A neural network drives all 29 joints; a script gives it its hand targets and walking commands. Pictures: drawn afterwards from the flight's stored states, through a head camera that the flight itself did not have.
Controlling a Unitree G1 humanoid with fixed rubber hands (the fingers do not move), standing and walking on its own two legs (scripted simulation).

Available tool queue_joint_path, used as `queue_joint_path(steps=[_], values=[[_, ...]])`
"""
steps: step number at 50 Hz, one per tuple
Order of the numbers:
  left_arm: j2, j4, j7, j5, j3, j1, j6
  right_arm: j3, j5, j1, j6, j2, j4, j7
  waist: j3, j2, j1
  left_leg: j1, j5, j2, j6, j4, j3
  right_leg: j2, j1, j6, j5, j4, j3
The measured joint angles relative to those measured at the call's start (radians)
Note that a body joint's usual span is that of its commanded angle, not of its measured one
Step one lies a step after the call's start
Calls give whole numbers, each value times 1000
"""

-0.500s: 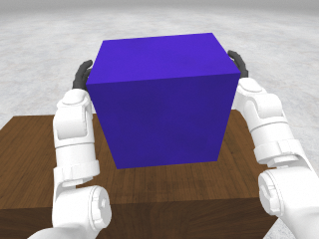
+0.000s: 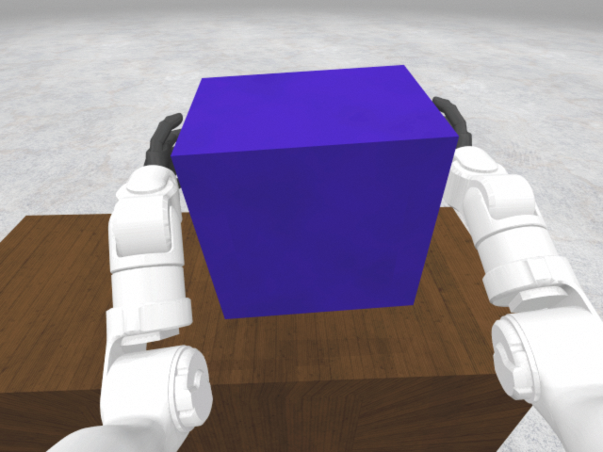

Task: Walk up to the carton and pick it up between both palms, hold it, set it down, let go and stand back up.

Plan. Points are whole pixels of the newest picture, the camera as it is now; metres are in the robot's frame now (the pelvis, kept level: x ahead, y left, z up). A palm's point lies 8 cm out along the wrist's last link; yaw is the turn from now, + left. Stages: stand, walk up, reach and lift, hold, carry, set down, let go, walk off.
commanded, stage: hold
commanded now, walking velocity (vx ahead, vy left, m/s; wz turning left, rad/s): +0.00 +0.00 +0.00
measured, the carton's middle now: (311, 196) +0.39 -0.01 +0.20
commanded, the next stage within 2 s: set down in 1.28 s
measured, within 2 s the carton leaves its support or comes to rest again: neither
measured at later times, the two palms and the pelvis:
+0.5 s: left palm (167, 175) +0.36 +0.17 +0.25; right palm (458, 159) +0.37 -0.19 +0.26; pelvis +0.01 +0.00 +0.00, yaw +0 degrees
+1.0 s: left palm (161, 166) +0.36 +0.17 +0.27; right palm (459, 155) +0.36 -0.19 +0.27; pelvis +0.00 +0.00 +0.00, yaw +0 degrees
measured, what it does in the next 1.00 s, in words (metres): stands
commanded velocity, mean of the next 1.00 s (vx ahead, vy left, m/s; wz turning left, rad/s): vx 0.00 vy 0.00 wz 0.00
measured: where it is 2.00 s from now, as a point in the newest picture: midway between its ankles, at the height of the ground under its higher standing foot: outside the picture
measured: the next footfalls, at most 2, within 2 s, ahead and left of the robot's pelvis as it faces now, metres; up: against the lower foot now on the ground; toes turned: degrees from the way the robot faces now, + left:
none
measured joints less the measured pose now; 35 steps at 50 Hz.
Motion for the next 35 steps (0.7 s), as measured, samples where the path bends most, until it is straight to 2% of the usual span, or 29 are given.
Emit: queue_joint_path(steps=[10, 28, 35], values=[[15, -32, 3, -17, -12, 17, 8, -23, -3, 17, 8, 20, -37, -9, -2, -10, -13, -6, -4, 0, -6, 5, -13, 2, -2, -4, -9, 7, -12], [-3, -89, -11, -6, -2, 50, 25, 2, 15, 49, 34, 11, -99, -20, 8, 4, -18, 14, -8, 4, -9, 3, -9, 5, 19, -6, -8, -3, -7], [-1, -88, -11, -6, 4, 36, 19, -22, 0, 43, 33, 24, -108, -21, 4, 2, -18, 12, -5, 5, -10, 3, -12, 7, 15, -8, -9, 5, -10]])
